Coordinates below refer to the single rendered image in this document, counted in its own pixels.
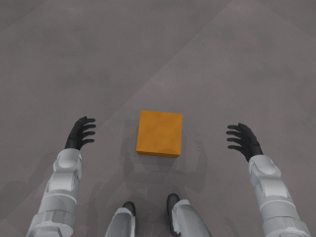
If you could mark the left robot forearm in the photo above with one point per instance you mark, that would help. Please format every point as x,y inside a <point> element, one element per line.
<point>56,212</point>

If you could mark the robot left shin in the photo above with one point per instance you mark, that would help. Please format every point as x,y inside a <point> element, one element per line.
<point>123,210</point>

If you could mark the left robot foot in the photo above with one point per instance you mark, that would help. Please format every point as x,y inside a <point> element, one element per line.
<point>131,207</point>

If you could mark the carton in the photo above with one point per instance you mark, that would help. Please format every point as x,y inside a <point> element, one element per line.
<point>159,134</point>

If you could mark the robot left hand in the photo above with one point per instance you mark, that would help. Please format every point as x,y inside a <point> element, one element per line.
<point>76,135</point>

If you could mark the right robot forearm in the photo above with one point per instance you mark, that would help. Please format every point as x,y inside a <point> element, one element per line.
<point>274,201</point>

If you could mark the robot right hand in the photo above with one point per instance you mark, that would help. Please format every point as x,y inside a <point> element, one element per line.
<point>249,145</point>

